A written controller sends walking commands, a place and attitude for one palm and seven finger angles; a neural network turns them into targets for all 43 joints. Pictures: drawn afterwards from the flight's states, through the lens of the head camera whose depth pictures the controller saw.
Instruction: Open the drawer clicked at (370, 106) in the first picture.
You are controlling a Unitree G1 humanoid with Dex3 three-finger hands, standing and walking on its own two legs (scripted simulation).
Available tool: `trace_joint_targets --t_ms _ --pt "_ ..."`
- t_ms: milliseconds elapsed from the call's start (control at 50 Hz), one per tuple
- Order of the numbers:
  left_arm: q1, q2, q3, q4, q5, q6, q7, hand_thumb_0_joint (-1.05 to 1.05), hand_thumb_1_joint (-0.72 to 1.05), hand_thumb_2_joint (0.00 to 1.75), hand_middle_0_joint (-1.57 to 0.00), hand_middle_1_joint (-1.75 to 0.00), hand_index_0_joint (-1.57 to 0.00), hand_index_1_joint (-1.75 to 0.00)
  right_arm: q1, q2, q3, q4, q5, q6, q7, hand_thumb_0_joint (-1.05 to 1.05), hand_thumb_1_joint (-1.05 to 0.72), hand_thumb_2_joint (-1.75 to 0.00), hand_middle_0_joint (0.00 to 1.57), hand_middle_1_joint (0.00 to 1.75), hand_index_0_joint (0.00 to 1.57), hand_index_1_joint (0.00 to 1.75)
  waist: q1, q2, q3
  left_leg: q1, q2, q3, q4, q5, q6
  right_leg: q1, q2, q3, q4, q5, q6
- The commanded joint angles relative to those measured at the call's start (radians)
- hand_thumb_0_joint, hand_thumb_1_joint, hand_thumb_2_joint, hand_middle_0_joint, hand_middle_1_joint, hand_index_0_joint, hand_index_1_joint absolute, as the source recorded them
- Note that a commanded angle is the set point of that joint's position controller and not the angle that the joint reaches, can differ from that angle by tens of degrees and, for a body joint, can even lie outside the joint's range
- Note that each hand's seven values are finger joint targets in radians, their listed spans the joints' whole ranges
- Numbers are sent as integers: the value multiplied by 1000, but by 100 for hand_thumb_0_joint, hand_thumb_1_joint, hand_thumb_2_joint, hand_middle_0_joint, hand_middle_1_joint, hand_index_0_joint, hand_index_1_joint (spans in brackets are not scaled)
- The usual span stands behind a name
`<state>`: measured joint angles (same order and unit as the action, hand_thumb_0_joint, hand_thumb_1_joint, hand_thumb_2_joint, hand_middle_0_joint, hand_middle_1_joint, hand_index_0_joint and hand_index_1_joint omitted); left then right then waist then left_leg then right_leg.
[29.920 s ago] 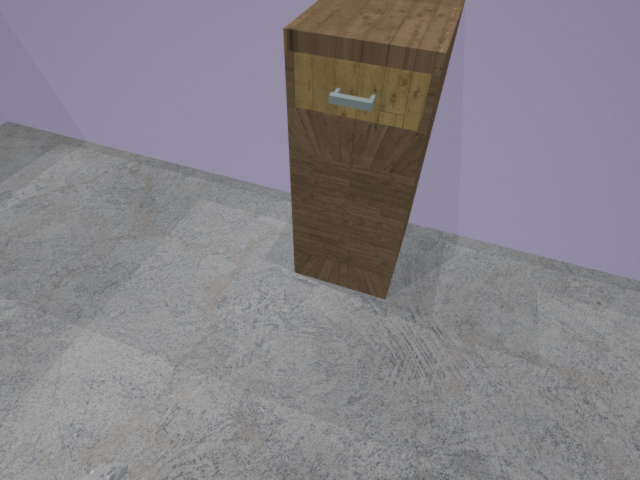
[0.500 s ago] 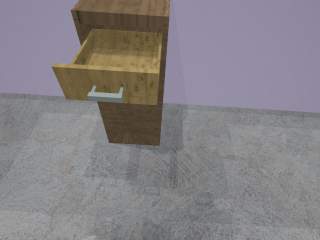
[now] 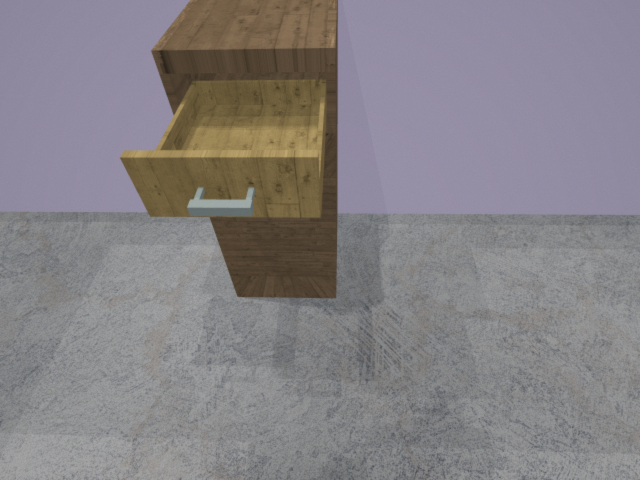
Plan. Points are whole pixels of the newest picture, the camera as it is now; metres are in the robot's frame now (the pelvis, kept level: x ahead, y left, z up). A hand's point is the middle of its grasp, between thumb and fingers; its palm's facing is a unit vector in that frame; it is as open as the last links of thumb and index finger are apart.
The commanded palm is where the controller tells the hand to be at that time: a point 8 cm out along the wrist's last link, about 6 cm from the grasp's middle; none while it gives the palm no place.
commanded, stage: let the arm hang, fingers relaxed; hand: left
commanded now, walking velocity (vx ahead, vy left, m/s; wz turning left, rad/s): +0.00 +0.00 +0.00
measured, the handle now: (223, 200) +0.54 +0.20 +0.02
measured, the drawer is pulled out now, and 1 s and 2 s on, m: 0.29 0.29 0.29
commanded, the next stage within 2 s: look to check the result in 0.30 s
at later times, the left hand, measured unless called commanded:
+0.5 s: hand out of the picture +0.00 +0.17 -0.17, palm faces +0.04 -0.98 -0.20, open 7.4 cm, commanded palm none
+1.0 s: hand out of the picture +0.02 +0.17 -0.17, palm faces +0.03 -0.98 -0.21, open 7.4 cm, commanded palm none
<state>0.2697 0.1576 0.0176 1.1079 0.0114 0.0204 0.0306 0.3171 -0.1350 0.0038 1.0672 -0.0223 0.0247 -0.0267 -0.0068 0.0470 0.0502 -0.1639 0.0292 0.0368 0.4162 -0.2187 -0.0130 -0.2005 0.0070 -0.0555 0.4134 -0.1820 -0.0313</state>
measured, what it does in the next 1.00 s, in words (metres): stands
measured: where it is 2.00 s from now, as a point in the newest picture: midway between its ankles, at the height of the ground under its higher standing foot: outside the picture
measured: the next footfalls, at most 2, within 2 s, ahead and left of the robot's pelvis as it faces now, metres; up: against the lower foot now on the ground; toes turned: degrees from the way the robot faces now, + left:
none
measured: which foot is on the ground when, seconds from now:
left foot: down 0.00-1.00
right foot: down 0.00-1.00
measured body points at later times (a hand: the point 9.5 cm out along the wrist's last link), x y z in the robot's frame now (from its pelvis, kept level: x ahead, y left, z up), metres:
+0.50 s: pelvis +0.01 +0.00 +0.00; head +0.03 -0.01 +0.45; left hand +0.00 +0.22 -0.16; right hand -0.02 -0.21 -0.17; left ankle +0.00 +0.13 -0.74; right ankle +0.03 -0.10 -0.74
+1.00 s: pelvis +0.02 -0.01 +0.00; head +0.04 -0.02 +0.45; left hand +0.02 +0.22 -0.15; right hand +0.00 -0.22 -0.17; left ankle +0.00 +0.13 -0.74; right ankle +0.03 -0.10 -0.74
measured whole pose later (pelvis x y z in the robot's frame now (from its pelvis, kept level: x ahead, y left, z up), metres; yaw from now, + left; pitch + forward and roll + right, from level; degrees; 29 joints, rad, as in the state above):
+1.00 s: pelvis +0.02 -0.01 +0.00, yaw +0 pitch -1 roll +0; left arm 0.24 0.14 0.02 1.14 0.01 0.00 0.04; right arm 0.29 -0.14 -0.01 1.10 -0.02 0.02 -0.04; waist -0.01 0.03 0.07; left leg -0.14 0.05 0.04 0.39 -0.23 -0.03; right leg -0.18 0.02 -0.05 0.40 -0.20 -0.04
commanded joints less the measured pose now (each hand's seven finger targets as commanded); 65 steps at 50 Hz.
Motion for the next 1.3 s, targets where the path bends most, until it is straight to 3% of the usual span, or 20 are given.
trace_joint_targets --t_ms 0,200,280,360,660,720,880,1000,1280 --pt "44 106 26 -25 2 -17 4 0 90 90 -20 -30 -20 -30 92 -75 -22 -4 2 -14 -9 0 -90 -90 20 30 20 30 -1 -61 67 -59 58 -66 -85 -31 45 -45 -94 118 -122 -124 -18" --pt "56 82 30 -6 1 -22 5 0 90 90 -20 -30 -20 -30 100 -58 -24 6 3 -23 -16 0 -90 -90 20 30 20 30 1 10 35 -59 68 -69 -89 1 43 -12 -91 108 -91 -44 -21" --pt "56 76 30 -1 1 -22 5 0 90 90 -20 -30 -20 -30 104 -55 -26 5 4 -21 -17 0 -90 -90 20 30 20 30 -1 -33 47 -56 67 -69 -85 11 43 -19 -93 107 -98 -45 -20" --pt "58 71 28 1 1 -23 8 0 90 90 -20 -30 -20 -30 105 -61 -27 9 5 -20 -18 0 -90 -90 20 30 20 30 -2 -9 48 -42 71 -70 -86 18 41 -30 -90 108 -93 -36 -21" --pt "55 74 30 3 0 -31 10 0 90 90 -20 -30 -20 -30 86 -65 -31 12 7 -22 -19 0 -90 -90 20 30 20 30 -5 -44 28 -9 73 -57 -77 68 36 -3 -96 107 -99 32 -20" --pt "47 74 29 4 0 -31 9 0 90 90 -20 -30 -20 -30 80 -65 -28 16 5 -21 -19 0 -90 -90 20 30 20 30 -6 -24 46 -13 73 -55 -82 66 34 -8 -97 109 -100 35 -20" --pt "34 86 29 1 0 -33 9 0 90 90 -20 -30 -20 -30 70 -73 -30 17 5 -20 -18 0 -90 -90 20 30 20 30 -7 -50 36 -3 73 -52 -81 62 32 2 -96 113 -111 34 -19" --pt "29 94 30 0 -1 -34 8 0 90 90 -20 -30 -20 -30 58 -80 -31 19 5 -21 -18 0 -90 -90 20 30 20 30 -5 -23 25 9 73 -49 -80 78 30 13 -99 118 -111 62 -20" --pt "12 104 32 0 -1 -35 8 0 90 90 -20 -30 -20 -30 53 -91 -30 23 5 -23 -20 0 -90 -90 20 30 20 30 -7 -37 8 23 81 -50 -89 105 29 37 -99 113 -104 112 -20"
